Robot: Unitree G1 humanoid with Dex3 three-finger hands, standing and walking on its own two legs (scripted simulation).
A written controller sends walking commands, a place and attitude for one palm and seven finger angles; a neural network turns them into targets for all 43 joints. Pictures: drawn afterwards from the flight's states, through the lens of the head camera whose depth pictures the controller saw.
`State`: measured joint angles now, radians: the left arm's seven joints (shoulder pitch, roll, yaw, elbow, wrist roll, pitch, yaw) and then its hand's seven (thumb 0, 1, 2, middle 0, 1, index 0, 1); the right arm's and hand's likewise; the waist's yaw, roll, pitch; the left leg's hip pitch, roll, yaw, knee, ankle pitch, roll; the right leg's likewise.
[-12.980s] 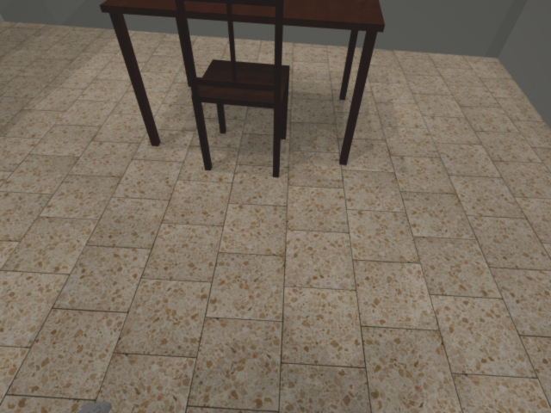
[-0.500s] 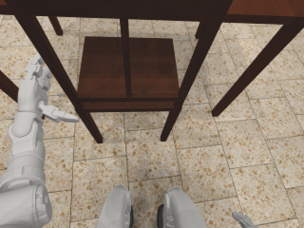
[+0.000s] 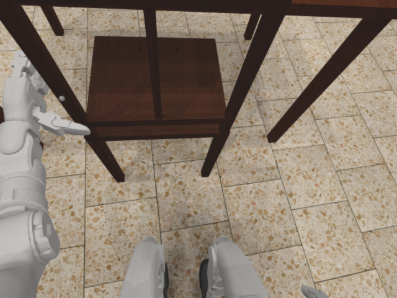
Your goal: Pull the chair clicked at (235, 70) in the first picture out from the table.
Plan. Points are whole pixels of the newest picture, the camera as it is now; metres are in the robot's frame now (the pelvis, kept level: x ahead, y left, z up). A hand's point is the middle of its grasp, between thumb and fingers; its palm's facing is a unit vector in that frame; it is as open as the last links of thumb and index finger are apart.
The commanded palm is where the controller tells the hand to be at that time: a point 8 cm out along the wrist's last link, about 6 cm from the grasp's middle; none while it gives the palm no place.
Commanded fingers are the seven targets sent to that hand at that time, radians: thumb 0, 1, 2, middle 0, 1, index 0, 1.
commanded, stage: push the fingers through the gap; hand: left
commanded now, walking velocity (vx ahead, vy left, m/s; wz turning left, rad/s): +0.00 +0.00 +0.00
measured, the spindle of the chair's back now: (155, 76) +0.53 +0.08 +0.05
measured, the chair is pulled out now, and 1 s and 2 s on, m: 0.00 0.00 0.02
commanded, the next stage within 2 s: hook a spindle and tug to test in 0.32 s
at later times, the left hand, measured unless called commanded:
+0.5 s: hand (57, 96) +0.49 +0.25 +0.03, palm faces +0.07 -1.00 -0.05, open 16.9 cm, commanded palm +0.47 +0.28 +0.04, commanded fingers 0.00 -0.50 0.30 -0.15 -0.35 -0.15 -0.35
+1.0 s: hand (62, 97) +0.49 +0.25 +0.03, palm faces +0.06 -1.00 -0.04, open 11.4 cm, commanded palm +0.47 +0.27 +0.04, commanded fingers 0.00 0.34 0.66 -0.50 -1.45 -0.50 -1.45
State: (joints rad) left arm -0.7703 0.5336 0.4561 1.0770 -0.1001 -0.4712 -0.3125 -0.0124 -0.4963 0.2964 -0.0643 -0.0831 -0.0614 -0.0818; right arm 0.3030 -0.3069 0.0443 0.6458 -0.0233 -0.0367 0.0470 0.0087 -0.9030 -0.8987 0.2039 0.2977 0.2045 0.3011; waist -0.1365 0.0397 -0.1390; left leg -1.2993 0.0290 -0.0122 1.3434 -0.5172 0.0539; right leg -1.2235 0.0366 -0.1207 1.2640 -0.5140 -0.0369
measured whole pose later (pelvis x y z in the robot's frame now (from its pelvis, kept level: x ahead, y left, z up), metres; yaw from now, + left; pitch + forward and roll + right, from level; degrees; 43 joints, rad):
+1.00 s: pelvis +0.01 +0.01 +0.01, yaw +0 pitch +27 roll -6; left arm -0.76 0.52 0.43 1.07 -0.09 -0.48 -0.29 -0.01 -0.15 0.44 -0.42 -1.19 -0.42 -1.19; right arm 0.30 -0.29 0.05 0.63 -0.03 0.00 0.06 0.01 -0.90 -0.90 0.20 0.30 0.20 0.30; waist -0.15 0.04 -0.14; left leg -1.28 0.02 -0.02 1.33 -0.53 0.07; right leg -1.19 0.04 -0.12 1.23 -0.51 -0.02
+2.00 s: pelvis +0.04 +0.01 +0.02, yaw -1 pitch +26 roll -5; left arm -0.45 0.39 0.40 0.75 -0.17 -0.44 -0.24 0.01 0.67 0.71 -0.38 -1.37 -0.38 -1.45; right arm 0.29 -0.27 0.02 0.60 -0.01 -0.04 0.08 0.01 -0.90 -0.90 0.20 0.30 0.20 0.30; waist -0.12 0.03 -0.15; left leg -1.16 0.03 0.01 1.25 -0.55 0.06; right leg -1.09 0.05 -0.08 1.16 -0.53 -0.02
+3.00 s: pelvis -0.03 +0.00 +0.12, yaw +1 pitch +5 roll -1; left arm -0.53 0.22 0.09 1.04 -0.08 -0.23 0.11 -0.02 0.65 0.68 -0.23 -1.07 -0.49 -1.45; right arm 0.21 -0.30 -0.03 0.70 0.08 0.05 -0.09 0.01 -0.90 -0.90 0.20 0.30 0.20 0.30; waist -0.09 0.05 0.19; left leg -0.49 0.00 0.05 0.54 -0.14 0.05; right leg -0.45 0.05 0.00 0.50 -0.14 -0.01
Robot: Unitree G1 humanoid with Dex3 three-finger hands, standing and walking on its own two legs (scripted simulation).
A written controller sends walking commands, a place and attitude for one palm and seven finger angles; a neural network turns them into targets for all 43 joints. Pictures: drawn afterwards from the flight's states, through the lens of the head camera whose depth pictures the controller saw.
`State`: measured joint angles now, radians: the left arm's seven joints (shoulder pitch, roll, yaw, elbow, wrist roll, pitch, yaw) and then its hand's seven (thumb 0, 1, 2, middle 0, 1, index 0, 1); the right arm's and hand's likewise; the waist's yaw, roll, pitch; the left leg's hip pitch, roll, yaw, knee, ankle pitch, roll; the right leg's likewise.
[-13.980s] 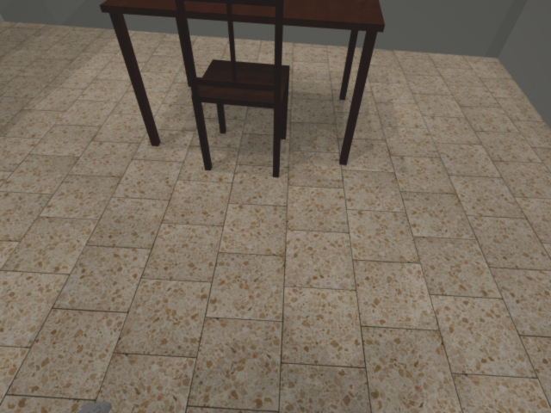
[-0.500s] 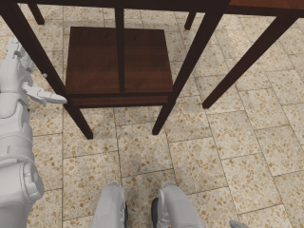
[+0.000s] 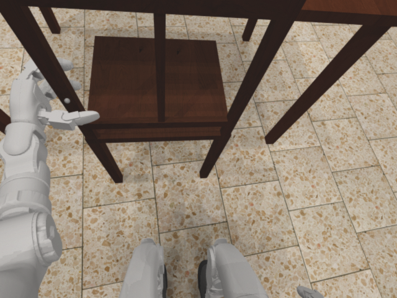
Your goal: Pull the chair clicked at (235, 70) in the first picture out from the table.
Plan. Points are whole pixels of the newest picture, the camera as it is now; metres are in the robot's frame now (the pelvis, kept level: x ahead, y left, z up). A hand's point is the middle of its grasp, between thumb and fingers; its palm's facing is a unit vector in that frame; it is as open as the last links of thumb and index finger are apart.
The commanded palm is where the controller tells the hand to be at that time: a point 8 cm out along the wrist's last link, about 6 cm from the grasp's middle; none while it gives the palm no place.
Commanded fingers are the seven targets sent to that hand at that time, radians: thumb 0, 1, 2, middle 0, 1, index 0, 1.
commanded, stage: hook a spindle and tug to test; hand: left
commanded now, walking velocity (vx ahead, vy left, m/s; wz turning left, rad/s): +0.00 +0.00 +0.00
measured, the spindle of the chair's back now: (160, 80) +0.52 +0.07 +0.04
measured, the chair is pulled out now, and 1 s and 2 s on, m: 0.00 0.02 0.10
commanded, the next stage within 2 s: step backward, pulling the chair out in 0.92 s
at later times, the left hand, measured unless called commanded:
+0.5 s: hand (70, 98) +0.48 +0.23 +0.03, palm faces +0.10 -0.99 -0.03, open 5.8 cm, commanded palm +0.45 +0.27 +0.03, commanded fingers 0.00 0.90 0.90 -0.50 -1.45 -0.50 -1.45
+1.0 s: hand (70, 114) +0.45 +0.23 +0.03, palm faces +0.09 -1.00 -0.04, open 5.9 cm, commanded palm +0.42 +0.27 +0.03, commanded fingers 0.00 0.90 0.90 -0.50 -1.45 -0.50 -1.45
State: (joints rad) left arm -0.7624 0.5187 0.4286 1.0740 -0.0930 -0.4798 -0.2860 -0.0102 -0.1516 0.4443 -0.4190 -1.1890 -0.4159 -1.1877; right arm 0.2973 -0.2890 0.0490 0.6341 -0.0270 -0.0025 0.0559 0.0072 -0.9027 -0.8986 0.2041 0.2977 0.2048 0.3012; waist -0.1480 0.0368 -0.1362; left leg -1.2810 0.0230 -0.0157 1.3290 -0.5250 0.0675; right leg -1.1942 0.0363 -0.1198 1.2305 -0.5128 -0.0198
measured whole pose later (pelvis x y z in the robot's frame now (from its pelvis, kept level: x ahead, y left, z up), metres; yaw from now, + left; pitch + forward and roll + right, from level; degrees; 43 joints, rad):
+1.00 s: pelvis +0.03 +0.00 +0.02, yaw -1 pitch +26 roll -5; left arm -0.45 0.39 0.40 0.75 -0.17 -0.44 -0.24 0.01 0.67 0.71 -0.38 -1.37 -0.38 -1.45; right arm 0.29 -0.27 0.02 0.60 -0.01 -0.04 0.08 0.01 -0.90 -0.90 0.20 0.30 0.20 0.30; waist -0.12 0.03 -0.15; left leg -1.16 0.03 0.01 1.25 -0.55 0.06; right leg -1.09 0.05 -0.08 1.16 -0.53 -0.02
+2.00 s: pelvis -0.04 -0.02 +0.12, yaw +1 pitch +5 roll -1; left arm -0.53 0.22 0.09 1.04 -0.08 -0.23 0.11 -0.02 0.65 0.68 -0.23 -1.07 -0.49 -1.45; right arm 0.21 -0.30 -0.03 0.70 0.08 0.05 -0.09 0.01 -0.90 -0.90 0.20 0.30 0.20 0.30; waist -0.09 0.05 0.19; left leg -0.49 0.00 0.05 0.54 -0.14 0.05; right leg -0.45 0.05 0.00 0.50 -0.14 -0.01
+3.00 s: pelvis -0.05 -0.02 +0.11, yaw +2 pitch +2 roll -1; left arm -0.55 0.22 0.06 1.06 -0.05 -0.24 0.11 -0.03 0.62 0.71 -0.22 -1.12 -0.50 -1.45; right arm 0.20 -0.27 -0.01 0.74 0.07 0.00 -0.12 0.01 -0.90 -0.90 0.20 0.30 0.20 0.30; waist -0.06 0.03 0.23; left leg -0.45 -0.01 0.04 0.55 -0.14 0.04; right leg -0.42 0.04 -0.01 0.55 -0.17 -0.02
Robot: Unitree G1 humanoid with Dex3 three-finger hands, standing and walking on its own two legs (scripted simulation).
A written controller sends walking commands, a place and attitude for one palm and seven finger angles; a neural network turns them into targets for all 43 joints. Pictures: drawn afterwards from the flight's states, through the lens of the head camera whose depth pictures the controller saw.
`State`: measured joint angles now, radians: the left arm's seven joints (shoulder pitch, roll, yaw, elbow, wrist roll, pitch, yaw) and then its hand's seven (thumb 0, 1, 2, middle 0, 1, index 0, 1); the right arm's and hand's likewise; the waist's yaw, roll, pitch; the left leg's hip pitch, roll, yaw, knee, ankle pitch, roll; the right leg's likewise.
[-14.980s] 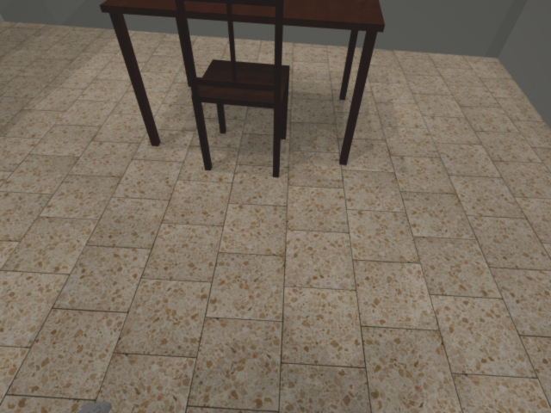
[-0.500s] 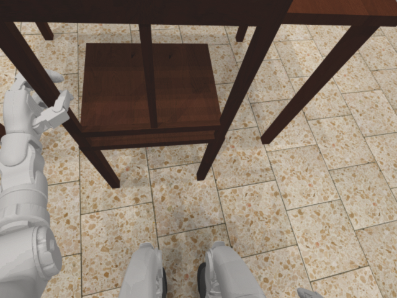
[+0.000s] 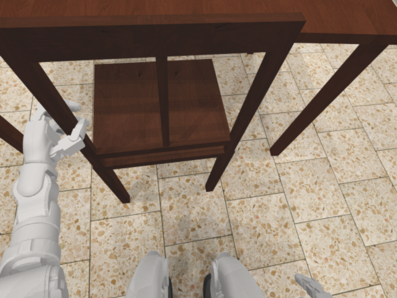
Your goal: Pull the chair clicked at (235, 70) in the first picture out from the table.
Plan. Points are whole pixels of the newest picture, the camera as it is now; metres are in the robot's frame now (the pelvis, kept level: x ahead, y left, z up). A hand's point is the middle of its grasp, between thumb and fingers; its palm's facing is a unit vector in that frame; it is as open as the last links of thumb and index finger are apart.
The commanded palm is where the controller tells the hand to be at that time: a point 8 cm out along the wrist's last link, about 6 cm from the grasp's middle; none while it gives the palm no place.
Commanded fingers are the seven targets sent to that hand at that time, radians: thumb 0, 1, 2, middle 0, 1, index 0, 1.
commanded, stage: step backward, pulling the chair out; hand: left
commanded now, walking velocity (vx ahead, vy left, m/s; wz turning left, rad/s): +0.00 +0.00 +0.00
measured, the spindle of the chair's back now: (164, 111) +0.47 +0.07 +0.02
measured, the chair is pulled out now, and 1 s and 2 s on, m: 0.02 0.10 0.10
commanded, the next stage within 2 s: none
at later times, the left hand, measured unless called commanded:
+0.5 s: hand (89, 146) +0.39 +0.20 +0.03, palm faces +0.22 -0.97 -0.15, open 5.6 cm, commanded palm +0.36 +0.24 +0.03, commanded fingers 0.00 0.90 0.90 -0.50 -1.45 -0.50 -1.45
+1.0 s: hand (118, 192) +0.31 +0.14 +0.03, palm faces +0.08 -0.98 -0.20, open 5.5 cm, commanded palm +0.30 +0.19 +0.03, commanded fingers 0.00 0.90 0.90 -0.50 -1.45 -0.50 -1.45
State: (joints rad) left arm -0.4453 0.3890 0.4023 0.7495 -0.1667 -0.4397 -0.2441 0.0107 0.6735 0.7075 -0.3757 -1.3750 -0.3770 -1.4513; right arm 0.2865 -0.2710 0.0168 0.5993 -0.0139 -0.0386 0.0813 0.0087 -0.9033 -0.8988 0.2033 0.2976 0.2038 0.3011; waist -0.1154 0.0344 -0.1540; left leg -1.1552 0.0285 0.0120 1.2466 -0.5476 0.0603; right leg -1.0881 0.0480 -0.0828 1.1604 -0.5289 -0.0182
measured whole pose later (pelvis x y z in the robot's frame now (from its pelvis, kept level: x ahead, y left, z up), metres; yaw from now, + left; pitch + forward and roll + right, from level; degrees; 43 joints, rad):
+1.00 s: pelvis -0.07 -0.02 +0.10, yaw +1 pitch +5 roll -1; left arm -0.53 0.22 0.09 1.04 -0.08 -0.23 0.11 -0.02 0.65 0.68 -0.23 -1.07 -0.49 -1.45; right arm 0.21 -0.30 -0.03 0.70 0.08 0.05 -0.09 0.01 -0.90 -0.90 0.20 0.30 0.20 0.30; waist -0.09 0.05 0.19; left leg -0.49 0.00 0.05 0.54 -0.14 0.05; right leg -0.45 0.05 0.00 0.50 -0.14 -0.01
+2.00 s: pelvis -0.07 -0.02 +0.09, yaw +2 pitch +2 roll -1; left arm -0.55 0.22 0.06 1.06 -0.05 -0.24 0.11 -0.03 0.62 0.71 -0.22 -1.12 -0.50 -1.45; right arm 0.20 -0.27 -0.01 0.74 0.07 0.00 -0.12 0.01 -0.90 -0.90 0.20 0.30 0.20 0.30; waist -0.06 0.03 0.23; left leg -0.45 -0.01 0.04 0.55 -0.14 0.04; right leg -0.42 0.04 -0.01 0.55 -0.17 -0.02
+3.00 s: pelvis -0.14 -0.03 +0.10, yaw +0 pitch +2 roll +0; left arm -0.61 0.25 0.07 1.00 -0.02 -0.12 0.09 0.00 0.66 0.74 -0.15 -1.09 -0.43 -1.41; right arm 0.14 -0.34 -0.05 0.70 0.05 0.05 -0.09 0.01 -0.91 -0.90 0.20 0.30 0.20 0.30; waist -0.06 0.00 0.28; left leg -0.37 0.00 0.01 0.51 -0.17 0.01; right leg -0.30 -0.05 -0.01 0.59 -0.32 0.01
